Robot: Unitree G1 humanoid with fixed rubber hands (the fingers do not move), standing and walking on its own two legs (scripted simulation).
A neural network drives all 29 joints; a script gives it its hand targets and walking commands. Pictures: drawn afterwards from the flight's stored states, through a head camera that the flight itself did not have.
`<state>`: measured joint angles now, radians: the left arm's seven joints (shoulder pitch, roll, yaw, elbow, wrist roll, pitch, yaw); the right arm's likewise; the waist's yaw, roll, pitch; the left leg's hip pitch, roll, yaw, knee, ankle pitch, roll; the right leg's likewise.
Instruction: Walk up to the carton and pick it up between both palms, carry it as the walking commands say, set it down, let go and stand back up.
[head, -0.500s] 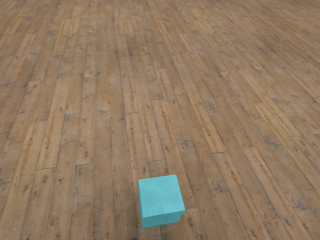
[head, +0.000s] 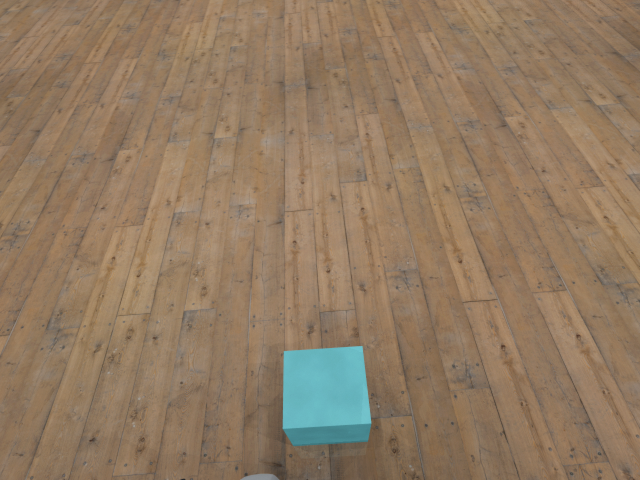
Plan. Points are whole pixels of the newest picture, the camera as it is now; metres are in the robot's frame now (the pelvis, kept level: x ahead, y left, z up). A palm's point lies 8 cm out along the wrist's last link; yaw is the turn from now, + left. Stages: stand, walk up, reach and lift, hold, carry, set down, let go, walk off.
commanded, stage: walk up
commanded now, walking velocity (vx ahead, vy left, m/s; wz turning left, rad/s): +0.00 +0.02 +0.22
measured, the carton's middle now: (326, 397) +0.40 +0.02 -0.66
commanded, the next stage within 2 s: stand in 0.62 s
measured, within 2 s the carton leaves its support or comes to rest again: neither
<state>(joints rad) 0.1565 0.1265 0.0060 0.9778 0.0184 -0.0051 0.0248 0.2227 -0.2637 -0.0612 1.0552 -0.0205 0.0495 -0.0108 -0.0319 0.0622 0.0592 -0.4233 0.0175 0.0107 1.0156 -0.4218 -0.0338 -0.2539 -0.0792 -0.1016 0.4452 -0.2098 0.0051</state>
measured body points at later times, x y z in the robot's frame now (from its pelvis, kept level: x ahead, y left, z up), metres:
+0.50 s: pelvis +0.00 +0.02 +0.00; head +0.02 +0.04 +0.45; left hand -0.04 +0.24 -0.17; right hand +0.04 -0.20 -0.15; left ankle -0.03 +0.10 -0.74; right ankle +0.02 -0.12 -0.74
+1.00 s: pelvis +0.02 +0.02 +0.00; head +0.03 +0.03 +0.45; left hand +0.00 +0.22 -0.17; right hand +0.01 -0.18 -0.16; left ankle -0.03 +0.10 -0.74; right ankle +0.02 -0.12 -0.74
